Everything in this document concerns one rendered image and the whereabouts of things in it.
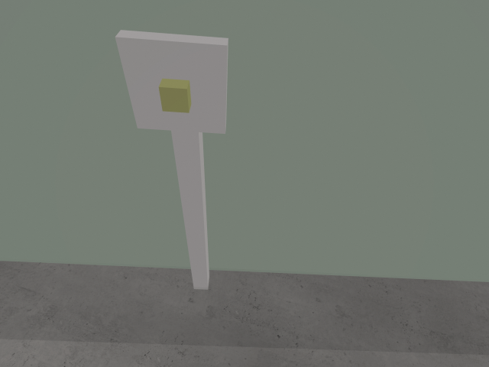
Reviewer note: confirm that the panel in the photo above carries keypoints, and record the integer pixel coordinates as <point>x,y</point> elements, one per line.
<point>146,59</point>

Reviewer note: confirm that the button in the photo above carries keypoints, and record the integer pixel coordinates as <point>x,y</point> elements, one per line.
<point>175,95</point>

